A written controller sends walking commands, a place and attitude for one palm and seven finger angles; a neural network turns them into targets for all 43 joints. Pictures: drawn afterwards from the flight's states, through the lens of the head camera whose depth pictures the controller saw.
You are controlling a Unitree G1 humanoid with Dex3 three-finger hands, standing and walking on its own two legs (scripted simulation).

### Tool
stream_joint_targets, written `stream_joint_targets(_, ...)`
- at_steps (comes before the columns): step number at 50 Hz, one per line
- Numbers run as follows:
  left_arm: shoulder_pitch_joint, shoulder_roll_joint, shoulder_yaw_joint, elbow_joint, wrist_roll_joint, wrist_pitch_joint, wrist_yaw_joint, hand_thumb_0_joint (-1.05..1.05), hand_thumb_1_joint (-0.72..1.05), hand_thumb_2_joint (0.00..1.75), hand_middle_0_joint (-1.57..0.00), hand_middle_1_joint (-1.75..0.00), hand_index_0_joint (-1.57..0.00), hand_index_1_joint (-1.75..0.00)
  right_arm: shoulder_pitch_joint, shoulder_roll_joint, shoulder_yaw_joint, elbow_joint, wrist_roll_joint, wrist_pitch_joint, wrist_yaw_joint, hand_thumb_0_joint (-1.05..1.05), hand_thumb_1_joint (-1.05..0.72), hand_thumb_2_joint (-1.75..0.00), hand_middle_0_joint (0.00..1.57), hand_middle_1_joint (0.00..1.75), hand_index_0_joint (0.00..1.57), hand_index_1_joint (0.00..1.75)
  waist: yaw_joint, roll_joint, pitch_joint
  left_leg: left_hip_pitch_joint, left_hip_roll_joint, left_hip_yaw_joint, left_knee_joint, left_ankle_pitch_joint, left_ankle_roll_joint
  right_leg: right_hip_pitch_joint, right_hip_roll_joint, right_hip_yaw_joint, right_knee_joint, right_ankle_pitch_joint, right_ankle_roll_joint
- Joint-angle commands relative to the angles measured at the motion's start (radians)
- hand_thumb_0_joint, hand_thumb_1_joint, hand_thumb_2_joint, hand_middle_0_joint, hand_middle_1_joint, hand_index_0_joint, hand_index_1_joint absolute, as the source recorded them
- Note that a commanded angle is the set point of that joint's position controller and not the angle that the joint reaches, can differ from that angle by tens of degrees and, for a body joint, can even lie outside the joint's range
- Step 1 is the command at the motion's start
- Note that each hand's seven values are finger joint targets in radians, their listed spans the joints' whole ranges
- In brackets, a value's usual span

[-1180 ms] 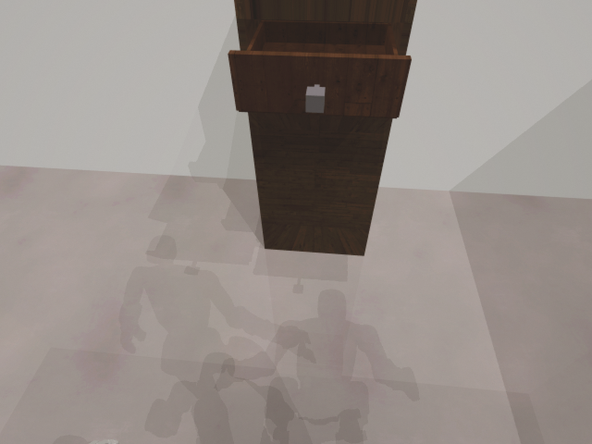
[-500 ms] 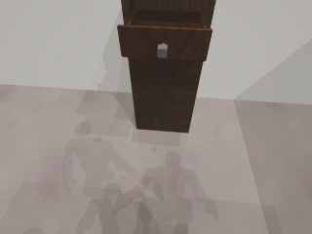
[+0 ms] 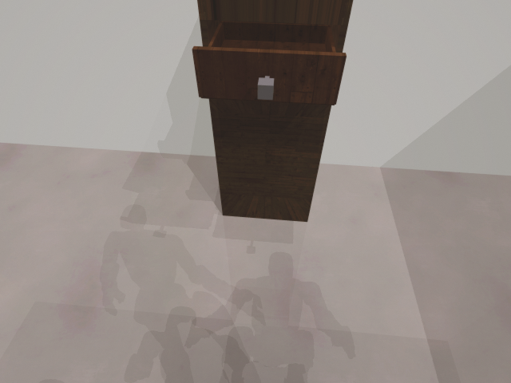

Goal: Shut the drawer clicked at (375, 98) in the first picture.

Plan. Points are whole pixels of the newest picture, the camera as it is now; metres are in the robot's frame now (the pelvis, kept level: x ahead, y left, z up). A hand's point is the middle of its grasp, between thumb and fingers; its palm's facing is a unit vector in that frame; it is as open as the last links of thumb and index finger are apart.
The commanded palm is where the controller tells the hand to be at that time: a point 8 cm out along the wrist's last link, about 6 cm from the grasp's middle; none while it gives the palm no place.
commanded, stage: look at it before walking up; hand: left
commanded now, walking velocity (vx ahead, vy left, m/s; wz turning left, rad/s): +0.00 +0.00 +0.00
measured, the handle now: (266, 85) +0.79 +0.02 +0.09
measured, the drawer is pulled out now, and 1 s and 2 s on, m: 0.20 0.20 0.20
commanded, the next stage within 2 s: take the last steps up to it in 0.26 s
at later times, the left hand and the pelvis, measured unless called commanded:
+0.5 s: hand out of the picture +0.06 +0.24 -0.16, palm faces +0.00 -0.95 -0.30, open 7.4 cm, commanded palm none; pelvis +0.01 +0.00 +0.00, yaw -1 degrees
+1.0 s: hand out of the picture +0.03 +0.09 -0.17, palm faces +0.04 -0.99 -0.13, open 7.4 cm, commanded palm none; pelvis +0.12 -0.05 -0.01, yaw -4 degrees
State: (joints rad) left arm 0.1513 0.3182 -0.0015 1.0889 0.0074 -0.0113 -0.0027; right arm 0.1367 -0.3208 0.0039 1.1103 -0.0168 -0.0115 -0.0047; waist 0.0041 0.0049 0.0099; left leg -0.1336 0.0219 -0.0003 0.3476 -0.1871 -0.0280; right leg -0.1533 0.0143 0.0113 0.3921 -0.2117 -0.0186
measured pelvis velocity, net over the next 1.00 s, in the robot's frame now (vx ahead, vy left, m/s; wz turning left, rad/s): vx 0.12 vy -0.05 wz -0.07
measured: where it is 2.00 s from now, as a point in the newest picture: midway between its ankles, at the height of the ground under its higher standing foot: (294, 355)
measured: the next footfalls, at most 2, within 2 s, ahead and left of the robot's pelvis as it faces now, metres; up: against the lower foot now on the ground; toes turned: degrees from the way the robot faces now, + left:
left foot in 1.20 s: +0.35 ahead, +0.04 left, +0.00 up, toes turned +1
right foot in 1.64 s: +0.42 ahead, -0.24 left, +0.00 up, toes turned -12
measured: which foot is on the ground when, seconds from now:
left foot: down 0.00-0.72, up 0.74-1.00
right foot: down 0.00-1.00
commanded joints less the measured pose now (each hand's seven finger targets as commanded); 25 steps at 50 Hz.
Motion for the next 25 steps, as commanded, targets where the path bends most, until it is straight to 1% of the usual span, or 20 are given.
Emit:
stream_joint_targets(1, -0.031, 0.208, 0.043, -0.059, 0.004, -0.023, 0.015, 0.00, 0.90, 0.90, -0.20, -0.30, -0.20, -0.30, -0.041, -0.191, -0.036, -0.054, 0.005, -0.025, -0.014, 0.00, -0.90, -0.90, 0.20, 0.30, 0.20, 0.30, -0.002, -0.011, -0.029, 0.013, 0.098, -0.077, -0.046, 0.106, 0.043, -0.006, -0.128, 0.114, -0.085, 0.125, -0.017)
stream_joint_targets(5, -0.029, 0.210, 0.042, -0.057, 0.003, -0.024, 0.015, 0.00, 0.90, 0.90, -0.20, -0.30, -0.20, -0.30, -0.040, -0.196, -0.035, -0.052, 0.005, -0.025, -0.015, 0.00, -0.90, -0.90, 0.20, 0.30, 0.20, 0.30, -0.004, -0.011, -0.034, 0.019, 0.097, -0.078, -0.047, 0.112, 0.041, 0.000, -0.129, 0.116, -0.089, 0.139, -0.017)
stream_joint_targets(7, -0.026, 0.210, 0.042, -0.057, 0.003, -0.024, 0.016, 0.00, 0.90, 0.90, -0.20, -0.30, -0.20, -0.30, -0.040, -0.194, -0.035, -0.050, 0.005, -0.025, -0.015, 0.00, -0.90, -0.90, 0.20, 0.30, 0.20, 0.30, -0.003, 0.000, -0.032, 0.019, 0.099, -0.075, -0.048, 0.117, 0.041, 0.002, -0.130, 0.112, -0.086, 0.150, -0.016)
stream_joint_targets(10, -0.027, 0.208, 0.041, -0.055, 0.003, -0.023, 0.015, 0.00, 0.90, 0.90, -0.20, -0.30, -0.20, -0.30, -0.039, -0.194, -0.035, -0.048, 0.005, -0.024, -0.014, 0.00, -0.90, -0.90, 0.20, 0.30, 0.20, 0.30, -0.004, 0.002, -0.025, 0.019, 0.099, -0.076, -0.054, 0.102, 0.041, -0.003, -0.128, 0.114, -0.093, 0.129, -0.015)
stream_joint_targets(12, -0.023, 0.208, 0.042, -0.054, 0.004, -0.023, 0.015, 0.00, 0.90, 0.90, -0.20, -0.30, -0.20, -0.30, -0.037, -0.194, -0.034, -0.047, 0.006, -0.024, -0.015, 0.00, -0.90, -0.90, 0.20, 0.30, 0.20, 0.30, -0.003, -0.011, -0.026, 0.017, 0.099, -0.078, -0.054, 0.104, 0.042, 0.000, -0.128, 0.114, -0.094, 0.126, -0.014)
stream_joint_targets(15, -0.022, 0.209, 0.040, -0.053, 0.003, -0.023, 0.015, 0.00, 0.90, 0.90, -0.20, -0.30, -0.20, -0.30, -0.039, -0.195, -0.034, -0.045, 0.005, -0.024, -0.014, 0.00, -0.90, -0.90, 0.20, 0.30, 0.20, 0.30, -0.004, -0.004, -0.020, 0.017, 0.098, -0.079, -0.056, 0.098, 0.041, -0.005, -0.127, 0.118, -0.100, 0.117, -0.015)
stream_joint_targets(17, -0.020, 0.208, 0.040, -0.052, 0.003, -0.023, 0.015, 0.00, 0.90, 0.90, -0.20, -0.30, -0.20, -0.30, -0.038, -0.194, -0.033, -0.045, 0.005, -0.024, -0.014, 0.00, -0.90, -0.90, 0.20, 0.30, 0.20, 0.30, -0.001, 0.002, -0.030, 0.019, 0.099, -0.078, -0.055, 0.103, 0.042, 0.003, -0.129, 0.113, -0.097, 0.122, -0.013)
stream_joint_targets(19, -0.020, 0.208, 0.040, -0.051, 0.003, -0.024, 0.015, 0.00, 0.90, 0.90, -0.20, -0.30, -0.20, -0.30, -0.038, -0.193, -0.033, -0.044, 0.006, -0.024, -0.014, 0.00, -0.90, -0.90, 0.20, 0.30, 0.20, 0.30, -0.002, -0.010, -0.023, 0.018, 0.098, -0.079, -0.054, 0.106, 0.041, 0.002, -0.129, 0.113, -0.101, 0.125, -0.013)
stream_joint_targets(20, 0.021, 0.120, 0.023, -0.028, 0.000, -0.014, 0.017, 0.00, 0.90, 0.90, -0.20, -0.30, -0.20, -0.30, -0.004, -0.108, -0.013, -0.025, 0.000, -0.017, -0.013, 0.00, -0.90, -0.90, 0.20, 0.30, 0.20, 0.30, -0.005, -0.019, -0.045, 0.029, 0.098, -0.064, -0.049, 0.070, 0.029, 0.005, -0.125, 0.108, -0.101, 0.070, -0.001)
stream_joint_targets(21, 0.054, 0.079, 0.015, -0.015, 0.001, -0.004, 0.019, 0.00, 0.90, 0.90, -0.20, -0.30, -0.20, -0.30, 0.031, -0.063, -0.008, -0.012, -0.002, -0.008, -0.011, 0.00, -0.90, -0.90, 0.20, 0.30, 0.20, 0.30, -0.005, -0.030, -0.035, 0.030, 0.094, -0.054, -0.035, 0.003, 0.026, -0.009, -0.115, 0.103, -0.092, -0.021, 0.002)
stream_joint_targets(22, 0.068, 0.081, 0.018, -0.012, 0.005, 0.004, 0.016, 0.00, 0.90, 0.90, -0.20, -0.30, -0.20, -0.30, 0.053, -0.068, -0.011, -0.006, -0.005, -0.004, -0.010, 0.00, -0.90, -0.90, 0.20, 0.30, 0.20, 0.30, -0.005, -0.033, -0.006, 0.003, 0.088, -0.048, -0.024, -0.106, 0.028, -0.031, -0.104, 0.110, -0.084, -0.143, -0.003)
stream_joint_targets(23, 0.080, 0.083, 0.023, -0.013, 0.007, 0.011, 0.011, 0.00, 0.90, 0.90, -0.20, -0.30, -0.20, -0.30, 0.060, -0.073, -0.017, -0.006, -0.008, -0.001, -0.008, 0.00, -0.90, -0.90, 0.20, 0.30, 0.20, 0.30, -0.004, -0.020, 0.039, -0.029, 0.087, -0.051, -0.028, -0.219, 0.034, -0.072, -0.095, 0.117, -0.075, -0.239, -0.010)
stream_joint_targets(24, 0.093, 0.085, 0.028, -0.016, 0.009, 0.014, 0.005, 0.00, 0.90, 0.90, -0.20, -0.30, -0.20, -0.30, 0.067, -0.078, -0.023, -0.012, -0.010, 0.001, -0.008, 0.00, -0.90, -0.90, 0.20, 0.30, 0.20, 0.30, -0.003, -0.019, 0.071, -0.057, 0.092, -0.062, -0.033, -0.301, 0.042, -0.106, -0.085, 0.121, -0.064, -0.298, -0.016)
stream_joint_targets(25, 0.102, 0.081, 0.032, -0.024, 0.011, 0.016, 0.000, 0.00, 0.90, 0.90, -0.20, -0.30, -0.20, -0.30, 0.072, -0.084, -0.030, -0.017, -0.011, 0.001, -0.008, 0.00, -0.90, -0.90, 0.20, 0.30, 0.20, 0.30, -0.006, -0.004, 0.104, -0.077, 0.104, -0.075, -0.039, -0.355, 0.052, -0.139, -0.072, 0.118, -0.040, -0.323, -0.022)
